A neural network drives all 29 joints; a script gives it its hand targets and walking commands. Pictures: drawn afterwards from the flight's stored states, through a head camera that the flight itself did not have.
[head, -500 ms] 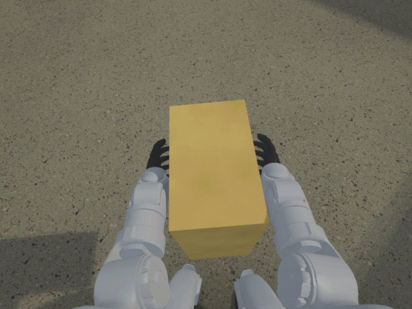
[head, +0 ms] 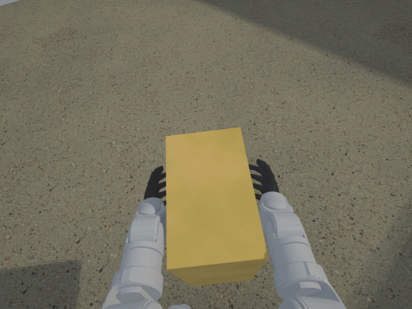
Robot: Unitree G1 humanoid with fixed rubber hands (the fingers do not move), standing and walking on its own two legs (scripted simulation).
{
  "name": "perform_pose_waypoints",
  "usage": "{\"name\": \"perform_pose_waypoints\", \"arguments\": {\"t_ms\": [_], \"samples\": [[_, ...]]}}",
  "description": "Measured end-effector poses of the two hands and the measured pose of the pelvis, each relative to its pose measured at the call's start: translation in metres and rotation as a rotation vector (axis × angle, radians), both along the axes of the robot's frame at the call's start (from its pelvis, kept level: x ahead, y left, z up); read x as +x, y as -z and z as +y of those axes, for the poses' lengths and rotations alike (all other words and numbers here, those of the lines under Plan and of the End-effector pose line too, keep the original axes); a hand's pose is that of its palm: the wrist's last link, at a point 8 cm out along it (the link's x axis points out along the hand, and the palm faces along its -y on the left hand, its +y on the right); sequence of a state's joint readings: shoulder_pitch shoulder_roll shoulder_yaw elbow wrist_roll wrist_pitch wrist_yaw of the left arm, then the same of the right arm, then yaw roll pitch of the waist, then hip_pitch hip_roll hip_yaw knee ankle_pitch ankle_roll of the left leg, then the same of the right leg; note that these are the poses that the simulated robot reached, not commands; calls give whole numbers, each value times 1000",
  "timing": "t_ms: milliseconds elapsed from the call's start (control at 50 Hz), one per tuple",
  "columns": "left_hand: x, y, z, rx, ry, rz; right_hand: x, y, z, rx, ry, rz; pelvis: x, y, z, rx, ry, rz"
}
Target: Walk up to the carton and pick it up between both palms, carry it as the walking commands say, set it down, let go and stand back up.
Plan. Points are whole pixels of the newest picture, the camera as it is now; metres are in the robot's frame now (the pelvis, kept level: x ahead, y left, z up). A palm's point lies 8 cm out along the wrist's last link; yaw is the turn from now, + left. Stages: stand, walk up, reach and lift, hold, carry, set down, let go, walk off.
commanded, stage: reach and lift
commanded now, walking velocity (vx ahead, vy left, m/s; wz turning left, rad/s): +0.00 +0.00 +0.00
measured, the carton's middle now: (213, 215) +0.31 +0.02 -0.05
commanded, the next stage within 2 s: hold in 1.70 s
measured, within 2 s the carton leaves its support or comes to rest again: neither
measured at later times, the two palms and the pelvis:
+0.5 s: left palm (145, 193) +0.30 +0.15 +0.06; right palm (273, 191) +0.32 -0.09 +0.06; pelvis +0.01 +0.01 +0.01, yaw -1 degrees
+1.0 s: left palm (159, 190) +0.31 +0.13 +0.06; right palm (286, 195) +0.31 -0.11 +0.06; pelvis +0.00 +0.01 +0.01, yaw -1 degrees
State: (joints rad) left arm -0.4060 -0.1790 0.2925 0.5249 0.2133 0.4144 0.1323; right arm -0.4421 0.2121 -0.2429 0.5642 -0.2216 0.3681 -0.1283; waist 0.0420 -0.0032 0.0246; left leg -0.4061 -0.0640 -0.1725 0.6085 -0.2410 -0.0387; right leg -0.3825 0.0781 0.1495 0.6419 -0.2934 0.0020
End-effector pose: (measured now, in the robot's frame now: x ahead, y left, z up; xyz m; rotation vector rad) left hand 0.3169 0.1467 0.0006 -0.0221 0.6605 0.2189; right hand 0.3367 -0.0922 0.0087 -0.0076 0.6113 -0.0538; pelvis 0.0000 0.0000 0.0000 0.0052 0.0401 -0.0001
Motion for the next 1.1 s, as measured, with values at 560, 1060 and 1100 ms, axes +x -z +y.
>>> {"name": "perform_pose_waypoints", "arguments": {"t_ms": [560, 1060, 1100], "samples": [[-16, -61, 1, 42, 66, 33, -24, -54, 1, -16, -22, 45, 5, -13, 14, -6, 13, -177], [-2, -56, -22, 44, 131, 46, -27, -49, -21, 1, 70, 66, 3, -10, 14, -5, 24, -155], [-2, -55, -21, 41, 129, 47, -28, -48, -21, 2, 70, 67, 6, -10, 14, -4, 25, -154]]}}
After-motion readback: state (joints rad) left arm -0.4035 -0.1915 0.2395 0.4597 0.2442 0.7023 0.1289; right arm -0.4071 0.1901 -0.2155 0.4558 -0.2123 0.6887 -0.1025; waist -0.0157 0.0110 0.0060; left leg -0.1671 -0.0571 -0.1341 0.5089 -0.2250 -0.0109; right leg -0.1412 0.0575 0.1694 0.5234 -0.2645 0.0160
